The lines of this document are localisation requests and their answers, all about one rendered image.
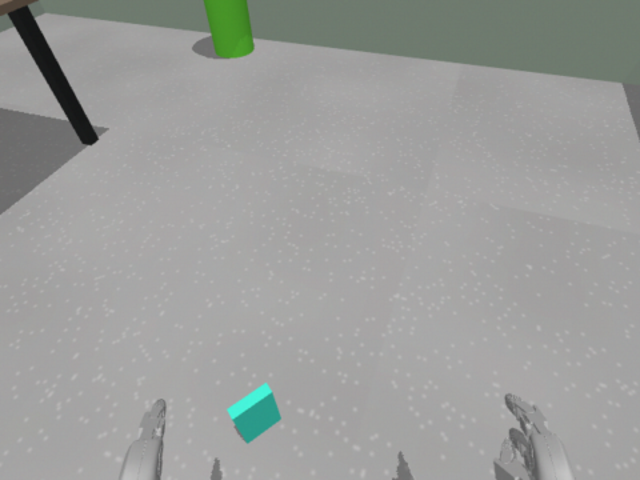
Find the right robot hand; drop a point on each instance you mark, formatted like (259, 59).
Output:
(543, 452)

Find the carton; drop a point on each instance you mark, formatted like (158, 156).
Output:
(255, 413)

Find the left robot hand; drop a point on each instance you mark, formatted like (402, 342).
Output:
(143, 460)

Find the table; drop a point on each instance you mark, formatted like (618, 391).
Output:
(38, 47)

